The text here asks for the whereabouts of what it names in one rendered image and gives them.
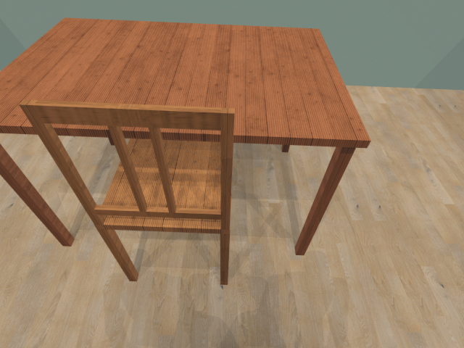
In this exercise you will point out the chair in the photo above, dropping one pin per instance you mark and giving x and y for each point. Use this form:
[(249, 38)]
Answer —
[(159, 185)]

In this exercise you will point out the table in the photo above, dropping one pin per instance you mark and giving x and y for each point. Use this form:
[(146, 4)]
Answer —
[(283, 83)]

